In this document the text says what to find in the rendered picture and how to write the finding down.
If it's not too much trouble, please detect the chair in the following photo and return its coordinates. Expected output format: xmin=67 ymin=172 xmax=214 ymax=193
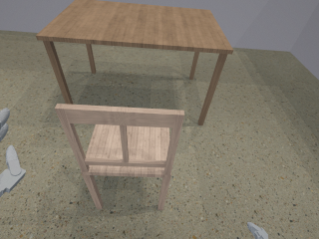
xmin=55 ymin=104 xmax=184 ymax=210

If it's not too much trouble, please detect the robot left hand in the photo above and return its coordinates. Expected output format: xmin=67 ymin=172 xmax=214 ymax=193
xmin=0 ymin=108 xmax=26 ymax=197

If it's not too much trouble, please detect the table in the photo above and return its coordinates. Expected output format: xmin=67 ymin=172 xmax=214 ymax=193
xmin=36 ymin=0 xmax=234 ymax=125

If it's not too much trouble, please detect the robot right hand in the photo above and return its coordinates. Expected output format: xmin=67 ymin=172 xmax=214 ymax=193
xmin=247 ymin=222 xmax=268 ymax=239

